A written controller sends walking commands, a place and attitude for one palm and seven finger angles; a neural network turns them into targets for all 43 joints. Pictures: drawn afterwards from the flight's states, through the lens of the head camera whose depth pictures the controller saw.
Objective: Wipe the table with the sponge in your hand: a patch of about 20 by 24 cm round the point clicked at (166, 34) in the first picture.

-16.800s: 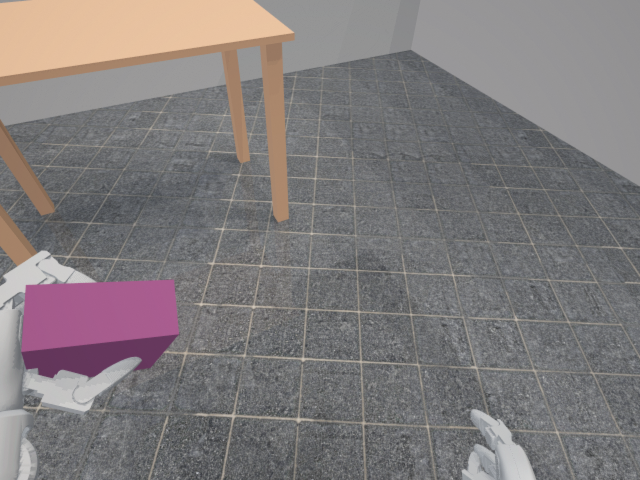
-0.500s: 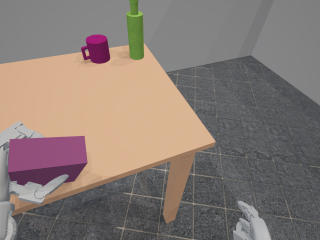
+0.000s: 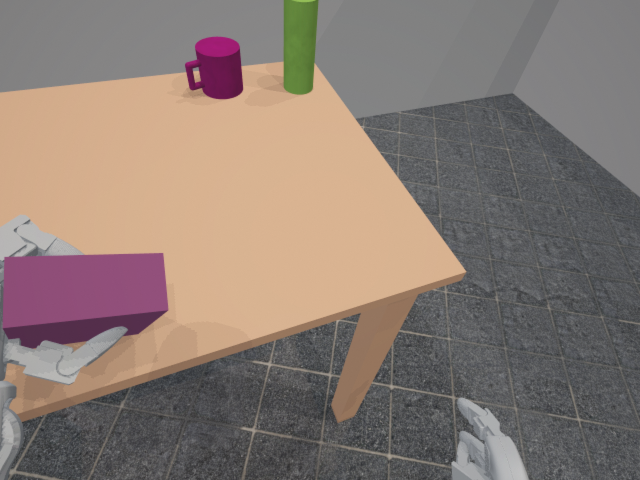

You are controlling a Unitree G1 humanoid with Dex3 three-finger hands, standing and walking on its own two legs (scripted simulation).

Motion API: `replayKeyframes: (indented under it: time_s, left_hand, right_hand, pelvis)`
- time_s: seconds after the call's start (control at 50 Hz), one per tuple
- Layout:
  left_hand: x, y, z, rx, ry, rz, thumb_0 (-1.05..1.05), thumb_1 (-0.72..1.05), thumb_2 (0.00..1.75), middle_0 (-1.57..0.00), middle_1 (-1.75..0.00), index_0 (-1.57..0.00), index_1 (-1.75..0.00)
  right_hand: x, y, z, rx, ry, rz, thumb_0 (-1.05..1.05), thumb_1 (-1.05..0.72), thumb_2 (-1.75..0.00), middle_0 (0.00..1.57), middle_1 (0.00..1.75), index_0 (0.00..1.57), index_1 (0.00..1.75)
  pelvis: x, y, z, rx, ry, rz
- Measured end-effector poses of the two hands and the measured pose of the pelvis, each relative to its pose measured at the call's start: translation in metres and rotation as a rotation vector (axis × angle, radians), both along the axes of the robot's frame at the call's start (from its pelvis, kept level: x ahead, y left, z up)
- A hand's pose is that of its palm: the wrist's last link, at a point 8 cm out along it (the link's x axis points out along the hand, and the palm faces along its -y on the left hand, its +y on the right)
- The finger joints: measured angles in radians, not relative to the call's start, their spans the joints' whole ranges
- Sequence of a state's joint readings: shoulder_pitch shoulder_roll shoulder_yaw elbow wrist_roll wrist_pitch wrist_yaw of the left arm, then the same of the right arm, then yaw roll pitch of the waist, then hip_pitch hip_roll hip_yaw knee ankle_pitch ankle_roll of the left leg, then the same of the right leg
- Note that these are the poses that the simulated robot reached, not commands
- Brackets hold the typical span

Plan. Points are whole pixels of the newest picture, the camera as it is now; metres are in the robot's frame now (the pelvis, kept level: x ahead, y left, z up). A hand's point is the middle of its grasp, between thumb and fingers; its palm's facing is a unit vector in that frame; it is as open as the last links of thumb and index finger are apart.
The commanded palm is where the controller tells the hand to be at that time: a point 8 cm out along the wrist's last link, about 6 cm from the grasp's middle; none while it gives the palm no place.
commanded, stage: come to a stop and stand still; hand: left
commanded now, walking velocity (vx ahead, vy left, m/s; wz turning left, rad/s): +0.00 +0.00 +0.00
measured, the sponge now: (106, 302) +0.24 +0.24 +0.14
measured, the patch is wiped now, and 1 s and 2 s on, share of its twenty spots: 0.00 0.00 0.00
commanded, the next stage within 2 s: look again from close up in 0.32 s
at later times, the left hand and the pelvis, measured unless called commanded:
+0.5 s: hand (81, 294) +0.23 +0.25 +0.16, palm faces +0.39 -0.85 -0.36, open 9.5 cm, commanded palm +0.18 +0.28 +0.18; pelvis +0.01 +0.00 +0.00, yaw +0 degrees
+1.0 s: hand (94, 296) +0.23 +0.24 +0.16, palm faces +0.38 -0.85 -0.38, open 9.5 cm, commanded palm +0.17 +0.27 +0.18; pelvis +0.01 -0.01 +0.00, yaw +0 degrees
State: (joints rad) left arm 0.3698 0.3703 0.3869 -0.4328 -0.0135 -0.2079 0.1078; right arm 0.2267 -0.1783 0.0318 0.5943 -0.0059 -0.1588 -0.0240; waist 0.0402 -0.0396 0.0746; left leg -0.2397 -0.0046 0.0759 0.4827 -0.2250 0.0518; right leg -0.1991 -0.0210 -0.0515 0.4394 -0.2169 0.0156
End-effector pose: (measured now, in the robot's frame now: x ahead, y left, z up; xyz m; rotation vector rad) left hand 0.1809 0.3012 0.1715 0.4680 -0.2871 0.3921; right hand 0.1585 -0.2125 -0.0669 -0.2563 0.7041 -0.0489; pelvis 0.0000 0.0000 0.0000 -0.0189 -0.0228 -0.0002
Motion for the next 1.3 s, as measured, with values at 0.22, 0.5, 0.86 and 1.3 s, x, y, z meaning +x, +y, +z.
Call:
replayKeyframes:
  time_s: [0.22,0.5,0.86,1.3]
  left_hand:
    - [0.018,-0.012,-0.003,-0.033,0.017,-0.070,-0.01,-0.44,1.01,-0.80,-1.36,-0.81,-1.34]
    - [0.011,-0.009,-0.002,-0.040,0.032,-0.030,-0.01,-0.44,1.01,-0.80,-1.36,-0.81,-1.34]
    - [0.011,-0.017,-0.001,-0.027,0.063,-0.033,-0.02,-0.44,1.02,-0.80,-1.36,-0.81,-1.34]
    - [0.014,-0.060,-0.002,-0.027,0.091,-0.057,-0.02,-0.44,1.02,-0.80,-1.36,-0.81,-1.35]
  right_hand:
    - [0.035,0.009,0.014,0.007,-0.068,0.009,0.02,-0.90,-0.90,0.20,0.30,0.21,0.30]
    - [0.034,-0.003,0.012,-0.017,-0.028,-0.009,0.01,-0.90,-0.90,0.20,0.30,0.21,0.30]
    - [0.021,-0.012,0.003,0.001,0.006,-0.045,0.02,-0.90,-0.90,0.20,0.30,0.21,0.30]
    - [0.022,-0.051,-0.003,0.024,0.014,-0.054,0.01,-0.90,-0.90,0.20,0.30,0.21,0.30]
  pelvis:
    - [0.012,0.005,0.002,-0.006,0.006,-0.007]
    - [0.015,0.003,0.003,-0.007,0.004,-0.002]
    - [0.014,-0.004,0.004,-0.005,0.003,-0.002]
    - [0.012,-0.044,-0.002,-0.009,0.015,-0.010]
